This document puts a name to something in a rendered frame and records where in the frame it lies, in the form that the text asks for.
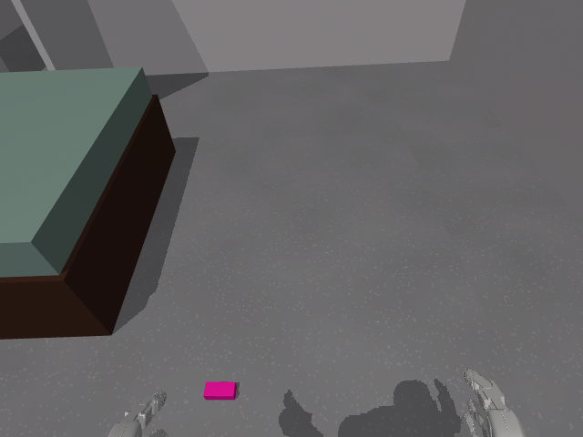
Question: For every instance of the right robot hand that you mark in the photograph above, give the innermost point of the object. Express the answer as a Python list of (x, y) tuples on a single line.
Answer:
[(495, 419)]

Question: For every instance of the bed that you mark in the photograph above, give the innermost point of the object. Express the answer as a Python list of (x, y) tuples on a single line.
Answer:
[(84, 156)]

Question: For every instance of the small box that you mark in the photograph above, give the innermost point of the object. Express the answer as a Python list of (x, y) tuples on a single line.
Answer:
[(220, 391)]

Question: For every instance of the left robot hand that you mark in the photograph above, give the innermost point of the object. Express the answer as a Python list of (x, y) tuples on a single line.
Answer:
[(139, 415)]

